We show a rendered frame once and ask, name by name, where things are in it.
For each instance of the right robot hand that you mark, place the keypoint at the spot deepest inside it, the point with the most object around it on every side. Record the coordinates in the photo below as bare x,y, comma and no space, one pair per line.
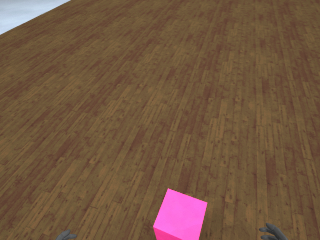
272,229

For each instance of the carton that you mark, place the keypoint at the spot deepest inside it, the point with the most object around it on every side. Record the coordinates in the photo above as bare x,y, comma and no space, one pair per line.
180,217

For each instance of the left robot hand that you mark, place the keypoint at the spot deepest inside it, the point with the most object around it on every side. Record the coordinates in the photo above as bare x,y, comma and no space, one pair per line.
65,235

